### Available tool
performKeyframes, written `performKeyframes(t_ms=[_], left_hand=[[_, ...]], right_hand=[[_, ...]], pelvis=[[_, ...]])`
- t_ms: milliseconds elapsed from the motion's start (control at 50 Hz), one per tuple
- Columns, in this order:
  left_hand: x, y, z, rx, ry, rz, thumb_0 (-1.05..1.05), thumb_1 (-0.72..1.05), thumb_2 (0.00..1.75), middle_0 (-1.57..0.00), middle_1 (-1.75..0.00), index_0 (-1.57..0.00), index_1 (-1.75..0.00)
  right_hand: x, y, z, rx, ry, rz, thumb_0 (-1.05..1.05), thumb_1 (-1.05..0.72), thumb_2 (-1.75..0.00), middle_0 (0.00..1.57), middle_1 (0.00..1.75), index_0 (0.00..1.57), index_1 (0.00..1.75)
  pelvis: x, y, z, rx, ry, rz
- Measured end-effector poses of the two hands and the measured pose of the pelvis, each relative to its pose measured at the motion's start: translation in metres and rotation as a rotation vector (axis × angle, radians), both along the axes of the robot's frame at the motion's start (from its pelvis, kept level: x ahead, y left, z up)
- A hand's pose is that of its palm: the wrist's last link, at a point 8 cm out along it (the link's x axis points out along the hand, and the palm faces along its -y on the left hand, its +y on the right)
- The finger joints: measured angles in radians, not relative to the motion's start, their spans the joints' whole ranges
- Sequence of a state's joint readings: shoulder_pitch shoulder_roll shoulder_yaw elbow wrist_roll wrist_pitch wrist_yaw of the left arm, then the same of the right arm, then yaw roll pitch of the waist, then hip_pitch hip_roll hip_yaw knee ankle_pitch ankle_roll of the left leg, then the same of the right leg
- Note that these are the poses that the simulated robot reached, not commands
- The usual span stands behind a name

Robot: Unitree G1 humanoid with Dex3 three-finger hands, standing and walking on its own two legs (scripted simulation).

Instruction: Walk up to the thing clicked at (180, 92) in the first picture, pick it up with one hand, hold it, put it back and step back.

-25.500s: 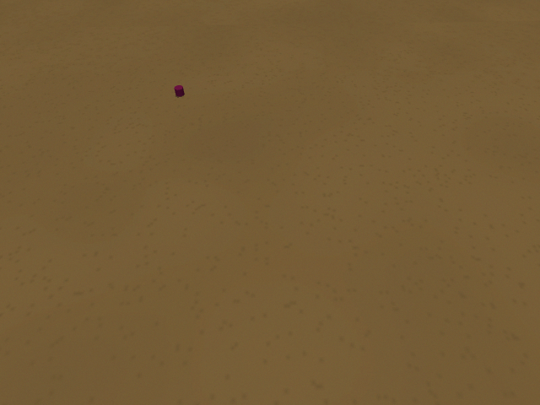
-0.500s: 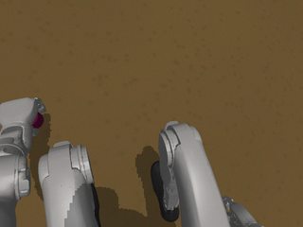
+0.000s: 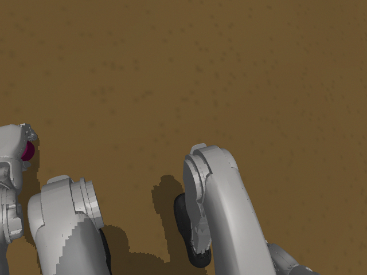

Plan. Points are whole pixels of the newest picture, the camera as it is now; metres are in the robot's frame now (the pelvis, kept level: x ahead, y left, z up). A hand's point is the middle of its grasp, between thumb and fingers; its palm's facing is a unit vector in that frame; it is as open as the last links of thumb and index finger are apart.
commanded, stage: rest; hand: left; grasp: from above
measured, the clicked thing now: (17, 149) +0.40 +0.29 -0.25
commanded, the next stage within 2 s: open in 0.56 s
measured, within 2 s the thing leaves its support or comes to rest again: rests again in 0.22 s
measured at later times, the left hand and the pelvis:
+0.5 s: hand (18, 156) +0.39 +0.28 -0.24, palm faces -0.44 -0.16 -0.88, open 7.5 cm; pelvis +0.00 +0.00 +0.00, yaw -2 degrees
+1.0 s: hand (18, 155) +0.39 +0.28 -0.24, palm faces -0.43 -0.14 -0.89, open 10.9 cm; pelvis -0.01 +0.01 +0.00, yaw -3 degrees
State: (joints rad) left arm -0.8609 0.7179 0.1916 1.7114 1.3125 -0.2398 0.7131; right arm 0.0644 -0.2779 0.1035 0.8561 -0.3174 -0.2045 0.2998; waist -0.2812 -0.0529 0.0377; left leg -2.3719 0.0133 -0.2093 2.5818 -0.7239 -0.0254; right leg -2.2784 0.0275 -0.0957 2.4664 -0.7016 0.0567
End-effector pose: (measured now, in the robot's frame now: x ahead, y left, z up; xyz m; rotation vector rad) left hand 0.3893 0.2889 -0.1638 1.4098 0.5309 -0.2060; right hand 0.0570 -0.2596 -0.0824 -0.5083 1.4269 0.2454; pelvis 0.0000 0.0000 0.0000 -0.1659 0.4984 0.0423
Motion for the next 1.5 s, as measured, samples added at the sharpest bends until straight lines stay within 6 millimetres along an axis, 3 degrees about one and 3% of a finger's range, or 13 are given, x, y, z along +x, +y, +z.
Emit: performKeyframes(t_ms=[740,820,1140,1500], left_hand=[[0.0,0.0,-0.016,0.008,-0.009,-0.025,-0.01,0.3,0.37,-0.77,-0.47,-0.87,-0.46],[-0.001,-0.001,-0.016,0.01,-0.006,-0.027,-0.01,0.26,0.4,-0.72,-0.53,-0.77,-0.49],[0.004,0.001,-0.019,0.018,-0.015,-0.029,0.0,-0.19,0.72,-0.34,-0.78,-0.35,-0.76],[0.004,0.0,-0.019,0.01,-0.012,-0.025,0.0,-0.42,0.92,-0.11,-1.03,-0.13,-1.0]], right_hand=[[-0.002,0.007,0.019,0.032,-0.008,0.101,0.0,-0.9,-0.9,0.2,0.3,0.2,0.3],[-0.003,0.009,0.022,0.037,-0.014,0.111,0.0,-0.9,-0.9,0.2,0.3,0.2,0.3],[-0.005,0.009,0.03,0.04,-0.02,0.12,0.0,-0.89,-0.9,0.2,0.3,0.2,0.3],[-0.005,0.007,0.031,0.05,-0.024,0.121,0.0,-0.89,-0.9,0.2,0.3,0.2,0.3]], pelvis=[[-0.004,0.006,0.0,-0.042,-0.047,-0.016],[-0.006,0.006,0.001,-0.045,-0.053,-0.018],[-0.007,0.008,0.002,-0.057,-0.056,-0.02],[-0.007,0.006,0.003,-0.054,-0.059,-0.021]])
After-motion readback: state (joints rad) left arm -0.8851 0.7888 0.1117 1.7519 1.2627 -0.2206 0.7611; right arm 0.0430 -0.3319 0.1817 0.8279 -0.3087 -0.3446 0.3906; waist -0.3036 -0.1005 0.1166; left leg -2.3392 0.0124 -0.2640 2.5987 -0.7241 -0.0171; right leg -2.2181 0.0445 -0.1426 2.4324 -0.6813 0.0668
